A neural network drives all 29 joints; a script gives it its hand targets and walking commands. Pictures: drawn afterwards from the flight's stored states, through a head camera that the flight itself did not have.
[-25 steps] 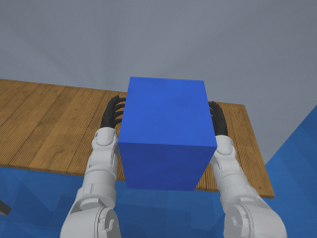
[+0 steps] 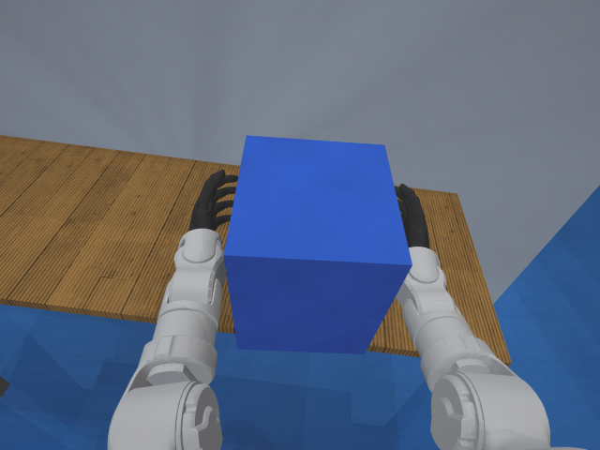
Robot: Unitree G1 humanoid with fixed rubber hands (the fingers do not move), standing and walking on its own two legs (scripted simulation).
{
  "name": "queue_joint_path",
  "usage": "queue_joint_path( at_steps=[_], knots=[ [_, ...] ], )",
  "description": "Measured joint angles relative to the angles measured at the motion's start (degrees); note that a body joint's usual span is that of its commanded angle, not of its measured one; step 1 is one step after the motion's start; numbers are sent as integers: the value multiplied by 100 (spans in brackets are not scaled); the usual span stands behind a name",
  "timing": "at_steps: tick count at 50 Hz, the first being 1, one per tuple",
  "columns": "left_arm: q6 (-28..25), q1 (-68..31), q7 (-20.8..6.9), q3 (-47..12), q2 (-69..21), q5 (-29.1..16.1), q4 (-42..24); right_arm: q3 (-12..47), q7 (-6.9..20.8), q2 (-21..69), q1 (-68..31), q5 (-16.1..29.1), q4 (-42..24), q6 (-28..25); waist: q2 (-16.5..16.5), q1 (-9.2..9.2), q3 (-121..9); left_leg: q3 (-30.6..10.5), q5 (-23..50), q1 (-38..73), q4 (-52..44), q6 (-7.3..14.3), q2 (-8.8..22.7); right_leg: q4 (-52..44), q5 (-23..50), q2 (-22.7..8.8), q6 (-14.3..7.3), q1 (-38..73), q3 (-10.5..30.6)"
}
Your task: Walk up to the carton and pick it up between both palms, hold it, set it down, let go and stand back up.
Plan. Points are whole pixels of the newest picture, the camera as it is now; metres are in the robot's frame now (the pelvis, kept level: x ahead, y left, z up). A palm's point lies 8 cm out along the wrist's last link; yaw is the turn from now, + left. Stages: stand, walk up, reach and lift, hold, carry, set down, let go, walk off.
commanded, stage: reach and lift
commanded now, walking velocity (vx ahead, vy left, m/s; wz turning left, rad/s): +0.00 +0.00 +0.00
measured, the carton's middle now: (308, 250) +0.40 +0.02 +0.05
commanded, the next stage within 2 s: none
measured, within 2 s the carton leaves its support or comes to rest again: neither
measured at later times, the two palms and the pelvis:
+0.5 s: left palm (191, 190) +0.37 +0.17 +0.18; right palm (430, 207) +0.38 -0.12 +0.18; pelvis +0.00 +0.01 +0.00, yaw +3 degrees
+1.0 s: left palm (187, 163) +0.38 +0.17 +0.22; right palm (442, 179) +0.39 -0.12 +0.22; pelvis -0.01 +0.01 +0.00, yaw +2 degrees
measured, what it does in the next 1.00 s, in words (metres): stands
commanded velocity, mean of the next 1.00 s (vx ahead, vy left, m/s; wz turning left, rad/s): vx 0.00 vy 0.00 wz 0.00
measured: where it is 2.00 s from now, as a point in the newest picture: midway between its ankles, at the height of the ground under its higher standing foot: outside the picture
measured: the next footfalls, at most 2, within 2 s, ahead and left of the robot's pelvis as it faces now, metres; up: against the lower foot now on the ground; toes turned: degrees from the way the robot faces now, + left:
none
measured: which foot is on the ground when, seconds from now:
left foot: down 0.00-1.00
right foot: down 0.00-1.00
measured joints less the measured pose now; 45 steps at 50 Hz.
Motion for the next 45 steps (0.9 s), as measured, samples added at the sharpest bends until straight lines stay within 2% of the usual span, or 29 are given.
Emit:
queue_joint_path(
  at_steps=[4, 8, 13, 18, 26, 37, 45],
  knots=[
    [141, 263, 185, -347, 59, -317, -569, 558, -19, -101, 138, 497, -527, 217, 141, -161, -117, -88, -174, -113, 261, 21, -21, 1, -62, -15, 40, 42, -85],
    [641, 261, 245, -458, 109, -417, -1009, 1057, -110, -273, 95, 992, -864, 681, 177, -330, -4, -153, -324, 160, 406, 44, -75, 67, -197, -60, 81, 381, -153],
    [1368, 159, 195, -465, 155, -323, -1398, 1530, -259, -464, -30, 1488, -1120, 1305, 116, -474, 179, -177, -448, 626, 477, 59, -131, 132, -332, -113, 115, 864, -184],
    [1970, 154, 37, -302, 114, -85, -1795, 1796, -310, -552, -179, 1780, -1252, 1809, 69, -562, 372, -174, -495, 999, 497, 72, -162, 169, -390, -145, 130, 1233, -185],
    [2536, 27, -56, -188, 102, 23, -2048, 1673, -282, -491, -318, 1812, -1314, 2214, 101, -592, 453, -201, -407, 1039, 515, 89, -166, 245, -343, -146, 127, 1254, -214],
    [2801, -675, 6, -104, 256, -49, -1500, 999, -122, -373, -794, 1382, -1043, 2523, 132, -515, 242, -131, -166, 705, 372, 114, -128, 393, -227, -121, 105, 753, -145],
    [3027, -823, 79, -143, 348, -127, -1468, 1133, -127, -511, -1105, 1582, -885, 2767, 133, -543, 110, -133, -218, 660, 431, 99, -102, 372, -238, -95, 101, 746, -142]
  ],
)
